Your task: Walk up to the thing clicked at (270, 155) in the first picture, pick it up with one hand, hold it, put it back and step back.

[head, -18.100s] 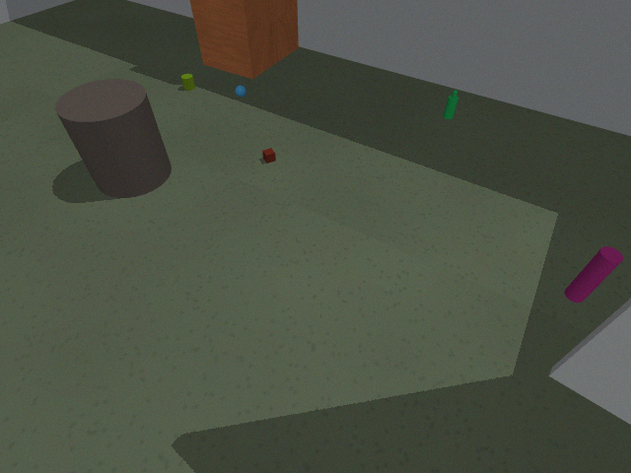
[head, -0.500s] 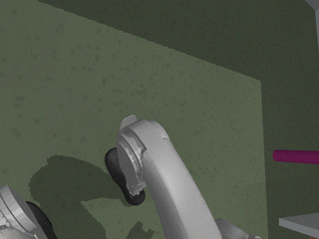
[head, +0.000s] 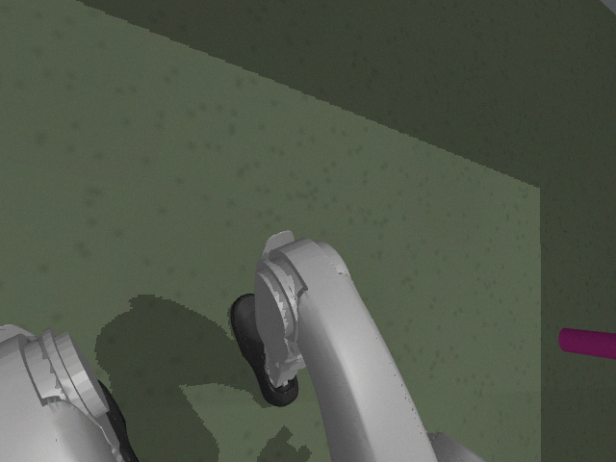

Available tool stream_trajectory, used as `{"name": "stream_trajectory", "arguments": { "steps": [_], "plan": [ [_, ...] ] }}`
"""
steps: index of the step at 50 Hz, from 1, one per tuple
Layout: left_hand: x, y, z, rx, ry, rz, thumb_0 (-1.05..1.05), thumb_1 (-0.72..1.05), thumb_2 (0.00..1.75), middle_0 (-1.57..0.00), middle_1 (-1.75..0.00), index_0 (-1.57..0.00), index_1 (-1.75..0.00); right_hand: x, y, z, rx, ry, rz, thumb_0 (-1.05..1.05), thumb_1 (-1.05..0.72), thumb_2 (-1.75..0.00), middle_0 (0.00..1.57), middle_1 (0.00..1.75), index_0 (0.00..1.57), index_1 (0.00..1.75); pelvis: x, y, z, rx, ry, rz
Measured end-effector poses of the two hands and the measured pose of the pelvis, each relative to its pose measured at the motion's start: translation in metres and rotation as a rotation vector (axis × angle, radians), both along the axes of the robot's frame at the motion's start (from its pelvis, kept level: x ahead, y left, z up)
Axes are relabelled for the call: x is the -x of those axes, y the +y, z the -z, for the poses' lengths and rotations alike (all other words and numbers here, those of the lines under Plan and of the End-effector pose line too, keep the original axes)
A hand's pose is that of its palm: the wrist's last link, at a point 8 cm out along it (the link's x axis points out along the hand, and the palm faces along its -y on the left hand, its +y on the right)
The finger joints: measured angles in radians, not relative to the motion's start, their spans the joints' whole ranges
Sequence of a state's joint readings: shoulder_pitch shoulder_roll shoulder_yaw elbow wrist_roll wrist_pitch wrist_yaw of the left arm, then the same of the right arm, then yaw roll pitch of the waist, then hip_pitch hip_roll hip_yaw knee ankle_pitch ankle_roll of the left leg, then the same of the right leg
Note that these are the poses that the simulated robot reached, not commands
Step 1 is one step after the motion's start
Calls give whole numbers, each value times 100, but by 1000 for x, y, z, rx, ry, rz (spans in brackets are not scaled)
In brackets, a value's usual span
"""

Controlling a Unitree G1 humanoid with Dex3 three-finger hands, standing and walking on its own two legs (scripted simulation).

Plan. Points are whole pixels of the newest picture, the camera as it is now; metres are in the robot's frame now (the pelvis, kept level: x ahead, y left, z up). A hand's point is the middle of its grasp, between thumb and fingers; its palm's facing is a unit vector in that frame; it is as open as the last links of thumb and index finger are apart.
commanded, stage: settle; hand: left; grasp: from above
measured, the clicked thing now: out of the picture +0.45 +0.35 -0.28
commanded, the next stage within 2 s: lift in 0.48 s
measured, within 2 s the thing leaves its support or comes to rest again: neither
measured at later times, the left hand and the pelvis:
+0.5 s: hand out of the picture +0.42 +0.33 -0.18, palm faces -0.26 -0.35 -0.90, open 7.7 cm; pelvis +0.01 -0.01 +0.01, yaw +5 degrees
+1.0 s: hand out of the picture +0.39 +0.34 -0.09, palm faces -0.26 -0.33 -0.91, open 7.6 cm; pelvis +0.01 -0.01 +0.05, yaw +9 degrees
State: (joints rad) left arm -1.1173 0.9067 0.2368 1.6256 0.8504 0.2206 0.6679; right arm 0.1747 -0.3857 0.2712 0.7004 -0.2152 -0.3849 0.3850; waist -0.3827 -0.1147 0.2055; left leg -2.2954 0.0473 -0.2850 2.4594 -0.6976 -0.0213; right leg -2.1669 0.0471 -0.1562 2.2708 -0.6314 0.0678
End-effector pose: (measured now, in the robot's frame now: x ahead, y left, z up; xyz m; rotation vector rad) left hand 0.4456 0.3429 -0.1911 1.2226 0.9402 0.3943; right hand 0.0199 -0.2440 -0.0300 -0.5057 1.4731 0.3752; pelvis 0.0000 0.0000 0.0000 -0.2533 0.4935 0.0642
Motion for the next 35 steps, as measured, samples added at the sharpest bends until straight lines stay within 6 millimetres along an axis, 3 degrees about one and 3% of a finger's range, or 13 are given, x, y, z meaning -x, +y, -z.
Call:
{"name": "stream_trajectory", "arguments": {
  "steps": [9,15,24,35],
  "plan": [
    [7,5,-41,0,35,23,-1,29,15,-94,-28,-102,-24,-39,-8,13,-16,-103,25,0,-91,-90,20,30,20,30,-8,-1,-9,-21,67,-9],
    [16,3,-56,-2,61,37,-2,28,17,-95,-28,-101,-25,-56,-14,27,-23,-162,32,0,-91,-90,20,30,20,30,-7,-3,-7,-49,71,-21],
    [24,-6,-69,2,56,-18,-3,25,24,-94,-29,-100,-29,-52,-20,39,-20,-143,57,0,-91,-90,20,30,20,30,-6,-11,-11,-91,95,-32],
    [3,-7,-103,16,18,-5,-3,24,25,-95,-28,-100,-28,-45,-28,45,5,-129,151,0,-91,-90,20,30,20,30,-12,-12,-14,-108,119,-34]
  ]
}}
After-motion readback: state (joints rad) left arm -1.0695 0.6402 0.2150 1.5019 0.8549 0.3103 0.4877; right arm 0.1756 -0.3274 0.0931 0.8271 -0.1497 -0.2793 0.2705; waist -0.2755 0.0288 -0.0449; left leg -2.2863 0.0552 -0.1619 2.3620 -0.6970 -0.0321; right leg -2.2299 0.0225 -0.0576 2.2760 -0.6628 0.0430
